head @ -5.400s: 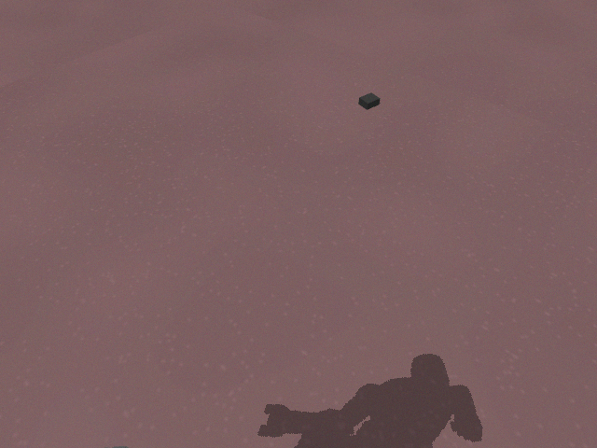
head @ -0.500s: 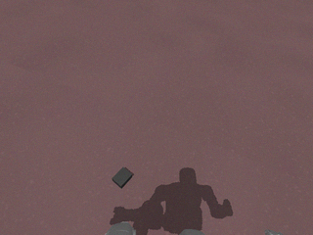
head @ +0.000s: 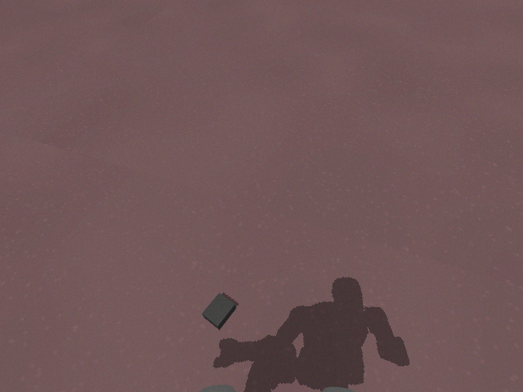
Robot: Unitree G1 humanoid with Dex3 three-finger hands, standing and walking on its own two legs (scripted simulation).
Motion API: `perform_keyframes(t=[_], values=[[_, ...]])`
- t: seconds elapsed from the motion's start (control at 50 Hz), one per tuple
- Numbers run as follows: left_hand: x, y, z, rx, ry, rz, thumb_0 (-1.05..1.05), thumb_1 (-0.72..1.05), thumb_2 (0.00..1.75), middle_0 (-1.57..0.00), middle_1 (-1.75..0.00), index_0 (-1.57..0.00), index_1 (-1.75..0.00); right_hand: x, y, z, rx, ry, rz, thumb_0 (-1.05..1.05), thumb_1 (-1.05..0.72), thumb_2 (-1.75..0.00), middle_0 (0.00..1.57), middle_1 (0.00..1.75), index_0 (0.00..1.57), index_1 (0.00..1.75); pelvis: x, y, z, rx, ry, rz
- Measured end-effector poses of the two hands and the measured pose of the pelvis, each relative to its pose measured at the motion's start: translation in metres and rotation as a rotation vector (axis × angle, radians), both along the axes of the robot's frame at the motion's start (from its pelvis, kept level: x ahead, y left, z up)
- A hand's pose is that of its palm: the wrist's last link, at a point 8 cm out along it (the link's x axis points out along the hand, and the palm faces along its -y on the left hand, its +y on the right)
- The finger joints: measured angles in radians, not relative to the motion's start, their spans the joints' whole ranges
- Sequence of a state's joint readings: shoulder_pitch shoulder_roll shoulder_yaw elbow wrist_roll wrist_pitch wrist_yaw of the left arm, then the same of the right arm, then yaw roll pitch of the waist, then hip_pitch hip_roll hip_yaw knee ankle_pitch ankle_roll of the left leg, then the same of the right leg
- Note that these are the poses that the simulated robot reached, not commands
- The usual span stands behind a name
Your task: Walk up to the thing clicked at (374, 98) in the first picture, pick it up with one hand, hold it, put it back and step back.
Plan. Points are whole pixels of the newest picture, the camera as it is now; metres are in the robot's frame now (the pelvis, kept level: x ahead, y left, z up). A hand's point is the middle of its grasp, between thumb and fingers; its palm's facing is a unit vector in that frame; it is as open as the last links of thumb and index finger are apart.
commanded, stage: walk up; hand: left
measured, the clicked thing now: (219, 311) +0.48 +0.22 -0.74
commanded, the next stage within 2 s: stand in 1.46 s
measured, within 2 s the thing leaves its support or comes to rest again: neither
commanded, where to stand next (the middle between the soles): +0.08 -0.01 m, yaw +2 degrees
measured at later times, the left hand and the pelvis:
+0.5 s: hand out of the picture +0.13 +0.24 -0.14, palm faces -0.02 -0.95 -0.31, open 7.4 cm; pelvis +0.04 +0.00 +0.02, yaw +0 degrees
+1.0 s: hand out of the picture +0.12 +0.25 -0.14, palm faces +0.01 -0.95 -0.32, open 7.4 cm; pelvis +0.05 +0.00 +0.02, yaw +1 degrees
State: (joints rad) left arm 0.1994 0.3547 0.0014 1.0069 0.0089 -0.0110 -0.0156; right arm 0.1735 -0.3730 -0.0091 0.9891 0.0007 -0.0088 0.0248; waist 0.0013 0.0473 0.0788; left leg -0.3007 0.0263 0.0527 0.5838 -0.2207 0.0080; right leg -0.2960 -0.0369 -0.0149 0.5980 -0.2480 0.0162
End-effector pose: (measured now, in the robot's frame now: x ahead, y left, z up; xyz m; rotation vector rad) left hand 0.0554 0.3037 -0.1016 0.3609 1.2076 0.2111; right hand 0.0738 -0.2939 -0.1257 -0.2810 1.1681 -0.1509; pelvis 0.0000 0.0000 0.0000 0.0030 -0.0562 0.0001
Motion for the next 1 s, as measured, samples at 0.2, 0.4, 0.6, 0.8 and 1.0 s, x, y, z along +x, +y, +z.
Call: perform_keyframes(t=[0.2, 0.4, 0.6, 0.8, 1.0], values=[[0.058, -0.019, -0.001, -0.074, -0.081, -0.027, 0.0, 0.9, 0.9, -0.2, -0.3, -0.2, -0.3, -0.006, -0.009, 0.019, -0.044, 0.067, -0.023, 0.01, -0.9, -0.9, 0.21, 0.3, 0.21, 0.3, 0.019, -0.004, 0.011, -0.002, 0.013, 0.0], [0.074, -0.018, -0.003, -0.084, -0.042, -0.016, 0.0, 0.91, 0.9, -0.2, -0.3, -0.2, -0.3, 0.014, -0.02, 0.032, -0.087, 0.074, -0.039, 0.01, -0.9, -0.9, 0.21, 0.3, 0.21, 0.3, 0.03, -0.004, 0.018, -0.007, 0.023, 0.003], [0.062, -0.01, 0.001, -0.058, 0.015, 0.028, 0.0, 0.91, 0.9, -0.2, -0.3, -0.2, -0.3, 0.045, -0.01, 0.029, -0.057, 0.049, -0.021, 0.01, -0.9, -0.9, 0.21, 0.3, 0.21, 0.3, 0.04, -0.003, 0.02, -0.008, 0.024, 0.011], [0.055, -0.007, 0.002, -0.054, 0.037, 0.058, 0.0, 0.91, 0.9, -0.2, -0.3, -0.2, -0.3, 0.062, 0.001, 0.026, -0.033, 0.044, -0.003, 0.01, -0.9, -0.9, 0.21, 0.3, 0.21, 0.3, 0.047, -0.002, 0.021, -0.006, 0.024, 0.015], [0.061, -0.01, -0.001, -0.066, 0.035, 0.053, 0.0, 0.91, 0.9, -0.2, -0.3, -0.2, -0.3, 0.062, 0.0, 0.029, -0.045, 0.052, -0.014, 0.01, -0.9, -0.9, 0.21, 0.3, 0.21, 0.3, 0.051, 0.0, 0.022, -0.005, 0.024, 0.017]])
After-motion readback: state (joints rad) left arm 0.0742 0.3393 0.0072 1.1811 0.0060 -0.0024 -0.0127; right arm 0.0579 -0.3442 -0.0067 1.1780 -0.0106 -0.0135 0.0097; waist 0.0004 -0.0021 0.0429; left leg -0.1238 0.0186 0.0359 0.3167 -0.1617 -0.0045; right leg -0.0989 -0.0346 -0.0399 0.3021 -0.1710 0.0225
